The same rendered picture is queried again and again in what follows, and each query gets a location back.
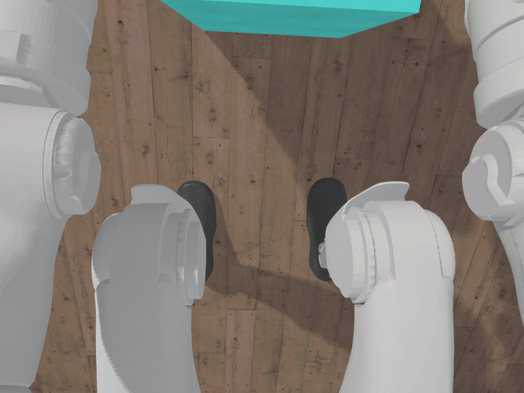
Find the robot right forearm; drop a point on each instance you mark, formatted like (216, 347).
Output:
(496, 29)

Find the robot left forearm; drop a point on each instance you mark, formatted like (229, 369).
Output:
(44, 51)

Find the robot left thigh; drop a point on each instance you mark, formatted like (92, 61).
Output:
(143, 326)

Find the robot left foot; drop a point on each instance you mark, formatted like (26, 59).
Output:
(201, 198)

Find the robot right upper arm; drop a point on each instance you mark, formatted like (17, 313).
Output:
(493, 186)

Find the carton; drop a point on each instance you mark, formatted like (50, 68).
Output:
(314, 18)

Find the robot left upper arm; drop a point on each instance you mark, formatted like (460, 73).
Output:
(49, 171)

